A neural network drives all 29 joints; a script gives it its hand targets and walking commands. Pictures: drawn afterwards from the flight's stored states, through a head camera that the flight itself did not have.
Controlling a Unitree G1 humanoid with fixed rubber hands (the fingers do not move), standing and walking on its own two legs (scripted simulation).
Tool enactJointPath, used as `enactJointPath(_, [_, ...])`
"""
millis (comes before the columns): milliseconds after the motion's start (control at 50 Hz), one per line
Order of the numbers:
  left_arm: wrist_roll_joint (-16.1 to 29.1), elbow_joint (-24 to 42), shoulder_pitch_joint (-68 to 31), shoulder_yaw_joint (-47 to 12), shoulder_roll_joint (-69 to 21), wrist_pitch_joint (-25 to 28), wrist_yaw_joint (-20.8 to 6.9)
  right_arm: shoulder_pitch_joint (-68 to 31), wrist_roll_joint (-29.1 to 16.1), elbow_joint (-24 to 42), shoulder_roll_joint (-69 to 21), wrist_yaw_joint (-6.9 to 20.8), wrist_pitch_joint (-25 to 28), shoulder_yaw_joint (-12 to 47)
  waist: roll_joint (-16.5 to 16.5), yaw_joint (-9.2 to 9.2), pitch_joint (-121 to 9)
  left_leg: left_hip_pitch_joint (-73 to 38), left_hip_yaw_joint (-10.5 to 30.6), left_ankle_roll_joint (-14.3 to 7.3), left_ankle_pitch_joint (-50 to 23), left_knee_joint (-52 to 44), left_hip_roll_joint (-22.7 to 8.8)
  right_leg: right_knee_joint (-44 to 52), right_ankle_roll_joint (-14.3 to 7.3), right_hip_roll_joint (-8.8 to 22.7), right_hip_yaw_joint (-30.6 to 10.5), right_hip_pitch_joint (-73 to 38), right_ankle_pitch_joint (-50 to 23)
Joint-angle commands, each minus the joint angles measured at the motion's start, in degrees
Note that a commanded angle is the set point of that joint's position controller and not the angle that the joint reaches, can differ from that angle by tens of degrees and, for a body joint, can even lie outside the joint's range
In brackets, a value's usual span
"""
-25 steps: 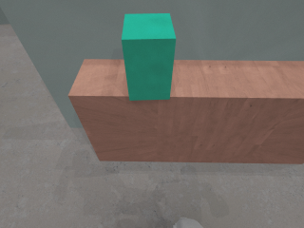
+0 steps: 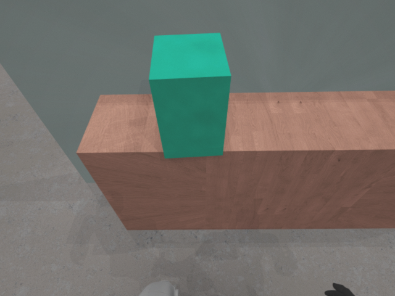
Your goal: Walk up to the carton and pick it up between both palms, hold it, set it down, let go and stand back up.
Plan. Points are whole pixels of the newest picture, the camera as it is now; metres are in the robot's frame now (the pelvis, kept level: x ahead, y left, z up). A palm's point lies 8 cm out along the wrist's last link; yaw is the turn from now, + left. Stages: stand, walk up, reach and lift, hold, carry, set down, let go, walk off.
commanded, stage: walk up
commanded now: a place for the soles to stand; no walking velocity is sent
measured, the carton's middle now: (190, 99) +0.60 +0.04 +0.04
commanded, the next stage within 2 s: none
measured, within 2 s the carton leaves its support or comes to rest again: neither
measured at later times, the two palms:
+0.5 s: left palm (51, 281) +0.16 +0.32 -0.09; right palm (345, 285) +0.16 -0.30 -0.12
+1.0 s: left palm (42, 258) +0.21 +0.37 -0.10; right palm (311, 237) +0.26 -0.25 -0.10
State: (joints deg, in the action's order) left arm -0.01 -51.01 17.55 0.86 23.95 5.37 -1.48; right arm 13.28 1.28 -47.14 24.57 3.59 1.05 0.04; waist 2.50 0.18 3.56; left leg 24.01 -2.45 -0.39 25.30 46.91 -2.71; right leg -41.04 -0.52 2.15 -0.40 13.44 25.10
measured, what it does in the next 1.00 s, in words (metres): walks ahead: left foot, then right foot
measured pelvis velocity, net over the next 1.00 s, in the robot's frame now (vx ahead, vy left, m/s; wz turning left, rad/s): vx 0.18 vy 0.05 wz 0.04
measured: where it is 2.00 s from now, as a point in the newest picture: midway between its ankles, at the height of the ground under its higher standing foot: outside the picture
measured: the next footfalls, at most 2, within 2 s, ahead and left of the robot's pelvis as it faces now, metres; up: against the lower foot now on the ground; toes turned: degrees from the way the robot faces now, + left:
left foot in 0.02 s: +0.11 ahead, +0.12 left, +0.00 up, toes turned +4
right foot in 0.44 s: +0.22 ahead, -0.11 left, +0.00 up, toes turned -3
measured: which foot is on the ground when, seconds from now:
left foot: up 0.00-0.00, down 0.02-0.46, up 0.48-0.78, down 0.80-1.00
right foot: down 0.00-0.02, up 0.04-0.42, down 0.44-0.82, up 0.84-1.00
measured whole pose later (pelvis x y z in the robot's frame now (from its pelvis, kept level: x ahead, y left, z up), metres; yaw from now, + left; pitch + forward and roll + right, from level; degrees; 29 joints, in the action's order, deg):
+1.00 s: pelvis +0.18 +0.05 +0.00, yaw +2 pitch -2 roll -2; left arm 0.0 -51.0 17.1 0.8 23.0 2.1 0.1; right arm 15.6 1.2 -47.2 23.9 1.0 1.2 0.0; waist 1.8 0.1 5.4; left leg 21.6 -2.4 -1.6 19.9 43.0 -1.8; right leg -50.3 -0.7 2.2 0.2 23.2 25.7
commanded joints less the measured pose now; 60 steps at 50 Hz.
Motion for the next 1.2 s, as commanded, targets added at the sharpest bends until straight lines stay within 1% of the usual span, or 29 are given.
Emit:
enactJointPath(0, [0.13,6.51,-1.71,2.88,7.1,0.41,1.32,15.65,0.94,-0.92,17.99,-2.88,4.57,-9.7,13.16,7.34,-8.91,-29.35,21.41,-4.16,-1.72,-27.13,-9.31,-26.5,-3.04,-0.09,-2.36,19.59,-10.63])
enactJointPath(20, [0.84,6.19,0.0,3.21,7.29,0.06,1.69,11.15,0.39,0.31,20.69,-3.05,4.42,-9.93,13.1,4.41,-5.33,-29.65,37.86,-6.62,0.69,-32.9,-17.12,-29.17,-1.25,-5.82,-1.29,31.28,2.61])
enactJointPath(40, [0.2,4.82,-2.87,4.32,13.88,-0.34,1.96,9.47,-1.45,0.43,20.84,-2.7,4.03,-9.76,6.77,5.24,-4.67,-24.78,40.01,-8.95,6.76,-33.81,-19.92,-30.9,-1.94,-1.86,-4.27,30.32,3.33])
enactJointPath(60, [0.26,4.96,-2.74,4.52,15.93,-0.58,1.91,6.63,-1.57,1.06,19.67,-2.64,3.83,-9.46,2.42,3.51,-0.33,-20.63,34.02,-7.89,0.94,-31.48,-17.69,-28.97,-1.54,0.54,-4.4,29.92,-0.09])
enactJointPath(100, [0.21,3.76,-1.01,4.03,12.69,-0.5,1.15,6.82,-0.98,2.22,14.59,-2.93,4.1,-7.74,6.66,2.3,-0.33,-21.25,22.35,-5.05,-16.87,-28.97,-12.51,-23.65,-1.02,1.46,-2.83,27.43,-3.8])
enactJointPath(160, [0.15,3.51,-1.3,3.94,11.6,-0.6,1.15,10.67,-1.52,1.98,14.11,-3.3,4.11,-7.49,5.1,3.1,-5.24,-25.55,16.62,-6.32,-36.14,-23.04,-11.24,-19.25,-0.3,1.25,-1.25,25.65,-2.96])
enactJointPath(280, [-0.52,5.3,-5.54,4.16,11.84,-0.3,1.27,10.13,-0.93,3.33,15.83,-2.6,2.7,-7.68,6.2,4.51,-1.97,-21.32,17.79,-13.75,-16.89,-24.31,-11.91,-9.38,-0.46,1.92,2.92,25.04,-1.83])
enactJointPath(340, [-0.63,5.12,-3.95,4.2,11.42,0.97,1.48,9.55,-1.14,3.42,15.18,-2.25,2.16,-7.12,5.36,3.91,-3.5,-19.99,14.33,-13.63,-27.14,-18.75,-10.75,-0.79,-0.88,-0.33,5.48,17.29,-2.46])
enactJointPath(380, [-0.19,1.2,6.59,4.38,9.84,1.95,2.51,3.59,-0.9,5.05,13.13,-1.95,1.28,-6.33,5.53,-2.35,-8.6,-12.89,5.24,-9.31,-35.84,-5.14,-5.38,12.61,-1.21,-3.86,8.67,-0.28,-15.4])
enactJointPath(400, [-0.57,0.1,15.1,5.58,13.26,2.17,3.29,1.18,-1.14,6.86,10.13,-1.9,1.47,-5.65,-0.41,-7.13,-13.56,-6.44,2.97,-5.84,-34.04,8.09,-2.57,14.46,-2.7,-1.59,3.77,-12.91,-17.41])
enactJointPath(420, [-1.01,-0.58,17.43,7.81,17.66,2.41,3.94,3.73,-1.01,7.53,6.27,-1.57,1.76,-4.37,-10.39,-8.04,-14.5,9.36,3.48,-2.44,-16.46,16.64,1.9,15.26,-6.47,10.59,-16.6,-23.94,-11.59])
enactJointPath(440, [-1.04,0.32,15.07,8.47,21.5,1.93,4.14,3.74,-1.32,7.58,8.08,-1.76,1.14,-4.76,-13.89,-5.9,-12.19,19.68,3.81,-1.95,7.77,21.21,5.65,25.21,-11.28,22.75,-40.67,-22.12,2.94])
enactJointPath(460, [-0.68,1.26,10.33,8.02,22.21,1.91,3.91,1.11,-0.08,5.15,13.25,-2.13,-0.26,-5.88,-4.89,-4.87,-5.25,19.37,7.58,-2.51,9.59,24.65,0.25,26.25,-15.49,25.96,-41.31,-11.71,15.57])
enactJointPath(500, [-0.49,2.06,4.71,7.29,19.96,1.45,3.88,2.42,-0.12,3.45,14.13,-1.26,-0.98,-6.75,-2.84,-2.08,4.75,18.51,8.25,-2.22,3.57,21.68,-1.7,27.48,-11.99,20.84,-32.07,-2.52,21.43])
enactJointPath(540, [-0.93,2.12,3.42,6.89,17.88,1.63,3.25,4.01,-0.71,2.03,12.75,-0.68,-0.98,-7.12,-8.56,-0.35,6.94,13.88,6.69,-1.56,-2.81,16.52,-2.36,28.91,-9.1,15.08,-22.52,3.63,16.97])
enactJointPath(660, [-1.17,2.86,2.6,7.32,19.02,0.74,2.26,-0.65,-1.1,1.34,11.68,-0.66,0.02,-6.32,-11.88,-3.2,3.05,8.41,1.87,-0.17,1.96,2.81,-2.39,21.8,-13.84,15.13,-16.16,1.26,5.79])
enactJointPath(720, [-0.84,3.88,-0.79,6.49,17.94,-0.27,2.15,2.61,-0.66,0.31,9.92,-1.68,1.65,-5.78,-13.43,-0.91,-1.14,1.95,0.43,-1.29,0.13,-9.2,0.03,11.29,-12.89,15.26,-12.3,-1.37,-20.05])
enactJointPath(760, [-0.22,4.98,-3.72,3.69,12.56,-1.11,2.25,11.23,0.1,-3.22,11.01,-3.24,2.81,-6.99,-3.16,4.62,-8.02,-17.9,2.51,-1.58,-12.11,-22.29,1.27,-6.82,-6.95,9.76,-3.95,7.99,-29.41])
enactJointPath(780, [0.66,6.69,-2.76,1.89,6.32,-1.19,2.43,11.61,1.29,-2.13,16.69,-4.0,3.25,-7.99,13.65,4.56,-7.43,-20.19,23.36,-3.58,-16.0,-29.67,-12.71,-18.49,-1.28,2.2,2.89,19.04,-13.94])
enactJointPath(800, [0.77,5.57,-4.43,2.38,6.73,-1.88,3.28,5.27,0.21,-0.31,18.56,-4.18,3.18,-7.8,8.56,2.0,-4.06,-16.98,32.26,-6.69,-16.17,-32.52,-18.17,-17.35,-0.64,-3.11,1.79,23.58,5.75])
enactJointPath(820, [0.29,3.85,-4.68,3.76,12.04,-2.7,3.45,3.71,-0.29,-0.94,18.83,-3.7,2.8,-8.02,5.34,2.65,-4.65,-13.45,30.72,-10.01,-5.18,-30.4,-17.95,-18.44,-1.46,0.36,-4.01,20.86,7.54])
enactJointPath(900, [0.35,1.58,-2.06,3.22,10.17,-2.13,2.7,1.35,-0.38,0.89,13.31,-4.05,2.49,-5.94,5.11,0.92,-5.88,-18.87,18.15,-8.05,-28.51,-22.53,-12.5,-11.26,-0.72,1.0,-1.28,18.9,5.21])
enactJointPath(980, [0.05,1.77,-1.07,3.21,9.68,-1.49,2.95,0.44,-0.57,1.39,13.56,-4.1,1.88,-5.57,6.64,0.35,-5.97,-14.85,13.42,-11.48,-35.2,-16.38,-12.44,-3.66,-0.85,-0.05,3.1,12.32,3.51])
enactJointPath(1020, [0.01,0.4,2.14,3.37,9.26,-0.72,3.1,-2.61,-0.72,2.17,13.55,-3.86,0.87,-5.48,4.82,-1.74,-7.64,-9.14,7.78,-9.62,-27.64,-11.42,-8.57,8.29,-1.23,-2.05,6.34,2.94,-6.54])
enactJointPath(1060, [-1.54,-0.08,5.16,4.63,13.04,-0.16,3.59,-2.66,-1.51,2.59,9.29,-3.59,0.59,-4.35,-2.67,-3.04,-9.27,0.42,4.97,-4.99,-17.57,-2.42,-5.65,11.98,-3.68,3.07,-6.04,-6.63,-12.79])
enactJointPath(1080, [-2.05,-0.1,2.46,5.63,16.51,0.22,3.84,-3.73,-1.43,2.48,6.84,-3.28,0.15,-3.73,-9.13,-2.28,-5.91,6.96,1.6,-1.42,-6.97,3.18,0.67,17.41,-7.63,13.35,-23.63,-4.82,-11.05])
enactJointPath(1100, [-1.78,0.32,0.46,5.7,18.77,0.08,3.77,-4.16,-1.3,1.95,8.42,-3.64,-0.56,-4.4,-10.73,-2.2,-3.63,6.58,3.35,-1.75,9.72,6.42,1.53,19.89,-13.89,19.27,-30.72,0.44,-6.44])
enactJointPath(1120, [-1.87,0.34,0.55,6.39,20.07,0.09,3.66,-3.01,-0.71,1.44,10.22,-3.52,-0.82,-4.51,-9.2,-1.99,-2.95,6.49,5.44,-1.9,12.39,7.39,0.4,18.73,-15.72,19.54,-31.71,1.36,-3.52])
enactJointPath(1180, [-1.7,2.28,-5.58,4.23,15.25,-0.36,3.36,0.67,-0.61,-1.54,10.13,-3.24,0.54,-4.9,-9.65,1.78,-3.19,-3.71,2.74,-2.99,0.68,-8.95,-0.08,12.24,-9.9,11.58,-15.84,5.97,-13.56])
